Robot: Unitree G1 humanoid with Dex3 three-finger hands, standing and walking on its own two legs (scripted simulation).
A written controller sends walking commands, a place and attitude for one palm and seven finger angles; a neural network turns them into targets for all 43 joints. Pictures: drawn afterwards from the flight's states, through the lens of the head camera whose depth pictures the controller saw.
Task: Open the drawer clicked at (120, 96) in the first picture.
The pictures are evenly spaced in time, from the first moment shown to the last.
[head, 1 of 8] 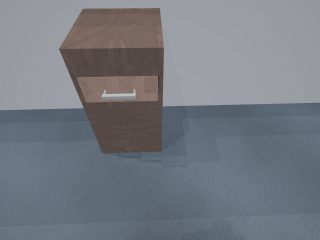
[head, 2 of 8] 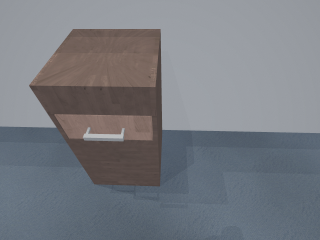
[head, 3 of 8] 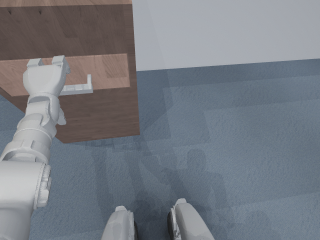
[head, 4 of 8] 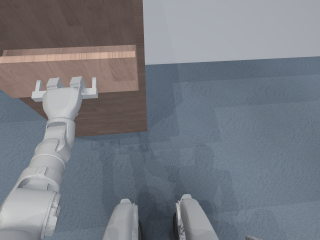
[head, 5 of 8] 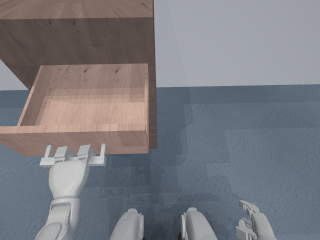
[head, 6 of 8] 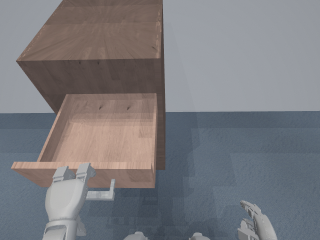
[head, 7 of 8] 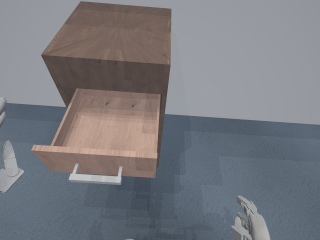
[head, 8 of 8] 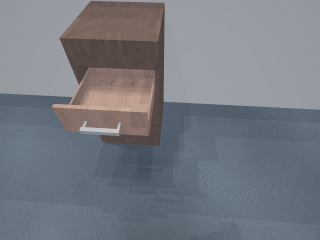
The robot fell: no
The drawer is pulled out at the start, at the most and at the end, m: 0.00 0.28 0.28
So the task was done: yes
